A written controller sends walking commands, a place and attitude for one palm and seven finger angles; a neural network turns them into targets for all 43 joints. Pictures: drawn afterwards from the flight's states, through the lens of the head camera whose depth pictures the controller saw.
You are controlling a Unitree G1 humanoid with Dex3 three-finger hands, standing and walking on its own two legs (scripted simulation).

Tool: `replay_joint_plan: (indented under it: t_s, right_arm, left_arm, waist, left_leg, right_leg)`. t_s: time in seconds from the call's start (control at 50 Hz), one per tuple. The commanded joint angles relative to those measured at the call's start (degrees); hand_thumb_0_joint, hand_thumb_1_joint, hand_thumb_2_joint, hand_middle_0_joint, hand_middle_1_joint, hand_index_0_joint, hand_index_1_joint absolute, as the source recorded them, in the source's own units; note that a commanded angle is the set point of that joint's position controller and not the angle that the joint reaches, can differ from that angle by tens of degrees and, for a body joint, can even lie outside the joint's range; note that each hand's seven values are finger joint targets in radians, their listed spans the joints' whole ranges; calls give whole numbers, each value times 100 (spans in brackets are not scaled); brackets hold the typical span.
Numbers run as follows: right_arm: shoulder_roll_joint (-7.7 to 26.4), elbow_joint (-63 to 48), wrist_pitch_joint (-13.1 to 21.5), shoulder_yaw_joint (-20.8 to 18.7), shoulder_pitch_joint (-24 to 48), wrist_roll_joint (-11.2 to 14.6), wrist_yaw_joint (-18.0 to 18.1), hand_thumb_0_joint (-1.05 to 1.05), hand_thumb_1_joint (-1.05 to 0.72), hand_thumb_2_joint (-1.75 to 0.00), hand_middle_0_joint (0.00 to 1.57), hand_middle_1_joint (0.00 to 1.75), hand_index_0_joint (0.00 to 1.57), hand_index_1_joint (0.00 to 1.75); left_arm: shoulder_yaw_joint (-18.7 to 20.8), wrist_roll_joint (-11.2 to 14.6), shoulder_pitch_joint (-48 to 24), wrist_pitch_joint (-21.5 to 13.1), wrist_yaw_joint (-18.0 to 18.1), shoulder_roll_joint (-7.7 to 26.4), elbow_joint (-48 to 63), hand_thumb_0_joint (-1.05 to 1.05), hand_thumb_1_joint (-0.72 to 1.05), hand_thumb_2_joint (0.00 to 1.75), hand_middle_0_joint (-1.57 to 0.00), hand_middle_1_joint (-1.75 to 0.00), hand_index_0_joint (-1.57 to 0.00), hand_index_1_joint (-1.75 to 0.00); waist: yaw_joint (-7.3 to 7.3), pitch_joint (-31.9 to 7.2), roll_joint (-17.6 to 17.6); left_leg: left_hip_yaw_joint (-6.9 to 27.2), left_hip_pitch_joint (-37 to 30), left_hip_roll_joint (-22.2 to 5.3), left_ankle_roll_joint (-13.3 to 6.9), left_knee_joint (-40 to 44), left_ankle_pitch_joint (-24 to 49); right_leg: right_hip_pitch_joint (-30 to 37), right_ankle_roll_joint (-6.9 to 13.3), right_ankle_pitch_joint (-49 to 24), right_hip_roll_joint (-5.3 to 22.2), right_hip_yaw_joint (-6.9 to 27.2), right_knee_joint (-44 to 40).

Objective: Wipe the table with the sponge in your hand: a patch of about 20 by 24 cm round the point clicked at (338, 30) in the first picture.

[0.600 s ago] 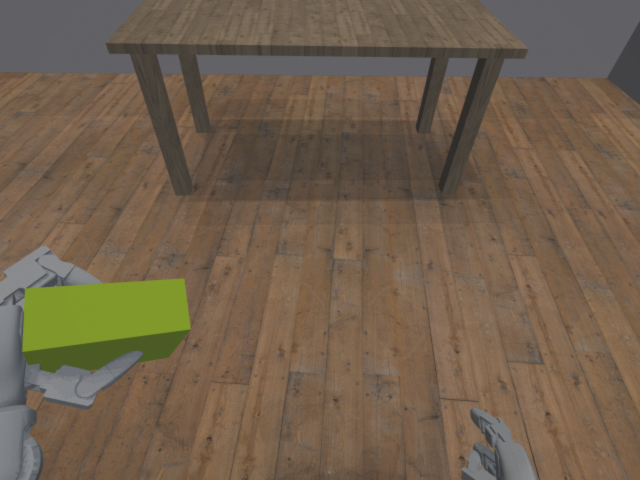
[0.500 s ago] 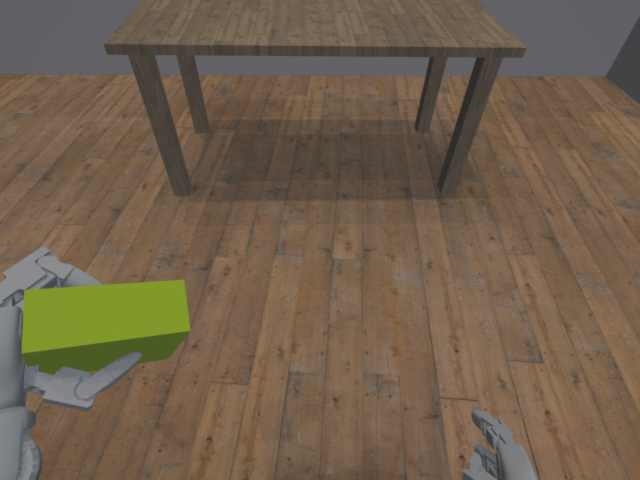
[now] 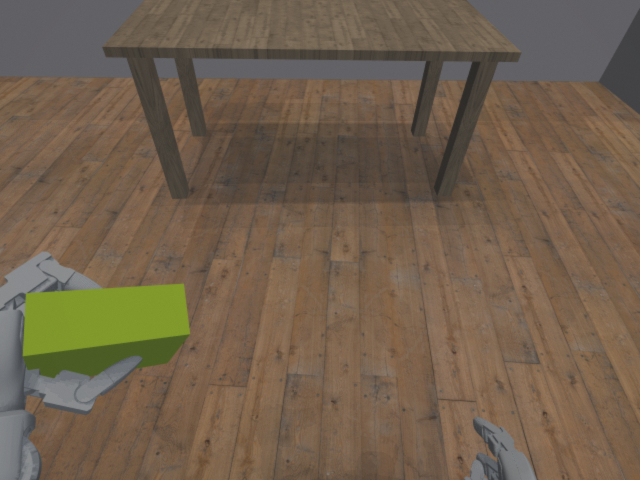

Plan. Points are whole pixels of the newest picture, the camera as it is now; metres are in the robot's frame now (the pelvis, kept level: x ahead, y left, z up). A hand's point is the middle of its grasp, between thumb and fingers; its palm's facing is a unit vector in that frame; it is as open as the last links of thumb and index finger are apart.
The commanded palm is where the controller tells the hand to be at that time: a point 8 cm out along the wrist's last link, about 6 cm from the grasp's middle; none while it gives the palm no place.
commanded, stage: walk to a spot facing it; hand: left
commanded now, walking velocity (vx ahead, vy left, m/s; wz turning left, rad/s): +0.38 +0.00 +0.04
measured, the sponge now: (132, 331) +0.22 +0.20 +0.14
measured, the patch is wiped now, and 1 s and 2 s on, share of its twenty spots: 0.00 0.00 0.00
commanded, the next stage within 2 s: none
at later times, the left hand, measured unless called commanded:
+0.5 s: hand (90, 270) +0.29 +0.27 +0.15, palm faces +0.46 -0.81 -0.37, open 9.4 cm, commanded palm +0.23 +0.30 +0.18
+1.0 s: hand (214, 157) +0.49 +0.19 +0.16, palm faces +0.39 -0.79 -0.47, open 9.4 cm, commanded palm +0.42 +0.23 +0.18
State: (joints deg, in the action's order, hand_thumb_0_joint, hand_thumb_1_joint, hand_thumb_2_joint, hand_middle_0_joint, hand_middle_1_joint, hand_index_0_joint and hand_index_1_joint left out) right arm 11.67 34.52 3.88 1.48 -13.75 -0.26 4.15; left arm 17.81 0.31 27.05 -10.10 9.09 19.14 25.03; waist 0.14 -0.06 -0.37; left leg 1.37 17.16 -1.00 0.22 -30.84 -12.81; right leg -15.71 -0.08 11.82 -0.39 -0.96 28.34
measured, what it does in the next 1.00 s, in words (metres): walks ahead: right foot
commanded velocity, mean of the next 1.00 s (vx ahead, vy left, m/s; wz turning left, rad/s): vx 0.38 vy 0.00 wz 0.01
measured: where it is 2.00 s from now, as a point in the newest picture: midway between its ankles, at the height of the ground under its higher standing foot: (347, 390)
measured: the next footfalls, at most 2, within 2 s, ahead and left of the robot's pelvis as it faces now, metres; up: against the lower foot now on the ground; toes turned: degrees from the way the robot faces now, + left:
right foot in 0.90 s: +0.37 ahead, -0.11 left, +0.00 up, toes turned -10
left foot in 1.48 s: +0.55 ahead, +0.08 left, +0.00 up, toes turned +16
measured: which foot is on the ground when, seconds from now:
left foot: down 0.00-0.92, up 0.94-1.00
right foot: down 0.00-0.48, up 0.50-0.88, down 0.90-1.00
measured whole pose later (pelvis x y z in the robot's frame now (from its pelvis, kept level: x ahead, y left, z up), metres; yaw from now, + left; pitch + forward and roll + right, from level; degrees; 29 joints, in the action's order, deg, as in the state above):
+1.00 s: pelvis +0.27 -0.05 -0.02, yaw +1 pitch -2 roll +0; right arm 11.9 37.9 2.6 -0.6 -9.5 -0.1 3.1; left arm 20.9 0.3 23.4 -10.6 7.3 20.7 29.0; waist 0.4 6.3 -2.4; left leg -0.9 20.1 -5.9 0.3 -71.7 -27.4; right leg -23.0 6.4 17.3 1.8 -13.3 41.4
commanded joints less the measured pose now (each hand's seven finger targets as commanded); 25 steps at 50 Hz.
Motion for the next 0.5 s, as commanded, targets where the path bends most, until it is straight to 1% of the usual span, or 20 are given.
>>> replay_joint_plan:
  t_s: [0.0,0.04,0.08,0.14,0.18,0.2,0.22,0.24,0.26,0.28,0.3,0.32,0.34,0.36,0.38,0.4,0.42,0.44,0.46,0.48]
  right_arm:
    - [656,-894,252,-274,638,-43,118,0,-90,-90,20,30,20,30]
    - [663,-857,230,-277,614,-58,139,0,-90,-90,20,30,20,30]
    - [685,-796,255,-299,592,-79,150,0,-90,-90,20,30,20,30]
    - [689,-764,260,-309,510,-83,146,0,-90,-90,20,30,20,30]
    - [694,-791,256,-319,529,-35,118,0,-90,-90,20,30,20,30]
    - [660,-799,238,-285,544,-52,109,0,-90,-90,20,30,20,30]
    - [637,-787,228,-276,557,-52,99,0,-90,-90,20,30,20,30]
    - [622,-792,228,-280,546,-49,88,0,-90,-90,20,30,20,30]
    - [571,-771,241,-277,533,-28,69,0,-90,-90,20,30,20,30]
    - [565,-720,261,-289,568,16,45,0,-90,-90,20,30,20,30]
    - [594,-733,295,-305,699,34,47,0,-90,-90,20,30,20,30]
    - [613,-694,304,-292,641,12,47,0,-90,-90,20,30,20,30]
    - [580,-697,277,-259,633,-6,44,0,-90,-90,20,30,20,30]
    - [533,-717,242,-233,678,-22,37,0,-90,-90,20,30,20,30]
    - [504,-741,209,-212,709,-40,37,0,-90,-90,20,30,20,30]
    - [438,-770,189,-200,677,-49,49,0,-90,-90,20,30,20,30]
    - [449,-775,190,-220,600,-56,71,0,-90,-90,20,30,20,30]
    - [544,-804,234,-299,486,-37,115,0,-90,-90,20,30,20,30]
    - [725,-832,239,-384,524,-49,111,0,-90,-90,20,30,20,30]
    - [622,-892,249,-363,528,-21,82,0,-90,-90,20,30,20,30]
  left_arm:
    - [607,-2,-614,-367,146,942,1427,0,10,130,-120,-160,-120,-160]
    - [633,-3,-672,-358,167,935,1425,0,10,130,-120,-160,-120,-160]
    - [763,1,-819,-407,176,1058,1472,0,10,130,-120,-160,-120,-160]
    - [718,24,-645,-461,158,933,1322,0,10,130,-120,-160,-120,-160]
    - [684,38,-454,-448,112,845,1107,0,10,130,-120,-160,-120,-160]
    - [630,23,-443,-435,94,831,1078,0,10,130,-120,-160,-120,-160]
    - [638,9,-501,-443,85,867,1081,0,10,130,-120,-160,-120,-160]
    - [619,-2,-602,-455,78,902,1072,0,10,130,-120,-160,-120,-160]
    - [648,0,-674,-480,86,981,1085,0,10,130,-120,-160,-120,-160]
    - [689,5,-879,-480,115,1097,1082,0,10,130,-120,-160,-120,-160]
    - [621,15,-1043,-522,131,1105,1116,0,10,130,-120,-160,-120,-160]
    - [613,-8,-1010,-553,134,1080,1059,0,10,130,-120,-160,-120,-160]
    - [664,-39,-945,-570,137,1148,1151,0,10,130,-120,-160,-120,-160]
    - [760,-49,-918,-605,138,1221,1322,0,10,130,-120,-160,-120,-160]
    - [929,-30,-868,-624,140,1343,1457,0,10,130,-120,-160,-120,-160]
    - [918,6,-830,-652,146,1293,1625,0,10,130,-120,-160,-120,-160]
    - [924,49,-776,-669,157,1260,1736,0,10,130,-120,-160,-120,-160]
    - [911,90,-764,-709,167,1190,1906,0,10,130,-120,-160,-120,-160]
    - [923,119,-639,-776,201,1113,2139,0,10,130,-120,-160,-120,-160]
    - [719,96,-484,-813,209,1038,2125,0,10,130,-120,-160,-120,-160]
  waist:
    - [56,-170,-356]
    - [82,-68,-391]
    - [95,-156,-403]
    - [88,-296,-792]
    - [66,-260,-901]
    - [63,-45,-805]
    - [59,82,-579]
    - [42,209,-20]
    - [9,200,693]
    - [-3,162,1381]
    - [-61,198,1343]
    - [-41,199,893]
    - [-62,273,686]
    - [-79,292,670]
    - [-63,75,643]
    - [-1,-101,563]
    - [76,-354,199]
    - [155,-640,-381]
    - [150,-915,-1774]
    - [131,-920,-1966]
  left_leg:
    - [423,632,-408,-367,769,-2490]
    - [621,740,-509,-432,741,-2468]
    - [786,612,-646,-496,675,-2122]
    - [1041,501,-893,-617,765,-1676]
    - [1063,650,-931,-623,830,-2019]
    - [1019,973,-917,-609,796,-2160]
    - [785,1233,-791,-536,569,-2159]
    - [384,1591,-535,-398,76,-2017]
    - [-162,1953,-197,-249,-770,-1689]
    - [-554,2135,-18,-109,-1822,-1387]
    - [-429,2352,-153,-55,-2434,-1591]
    - [-292,2226,-317,-41,-2425,-1578]
    - [-356,1924,-430,-50,-2132,-1449]
    - [-416,1421,-529,-84,-1564,-1342]
    - [-612,852,-491,-96,-891,-1098]
    - [-856,195,-297,-72,-285,-575]
    - [-1086,-498,-78,-48,167,-48]
    - [-721,-1419,-304,-191,563,122]
    - [1151,-2383,-1534,-691,952,383]
    - [2489,-2662,-2433,-1236,1192,965]
  right_leg:
    - [-34,271,2566,449,524,-507]
    - [-34,342,2439,424,473,-272]
    - [26,350,2071,430,374,12]
    - [154,259,1635,284,111,482]
    - [191,226,1821,252,44,428]
    - [271,243,1937,313,141,279]
    - [358,329,2066,459,375,32]
    - [553,516,2288,742,902,-327]
    - [866,788,2409,1235,1713,-766]
    - [1103,1075,2184,1854,2508,-1199]
    - [1252,1340,1708,2222,2740,-1377]
    - [1149,1414,1472,2238,2563,-1348]
    - [892,1373,1026,2093,2161,-1249]
    - [549,1270,525,1902,1634,-1040]
    - [474,1110,216,1686,1035,-731]
    - [376,898,80,1393,579,-365]
    - [254,693,-51,1072,181,245]
    - [-209,443,-380,762,-61,1385]
    - [-1395,45,856,220,-503,2763]
    - [-2131,10,2342,112,-189,3749]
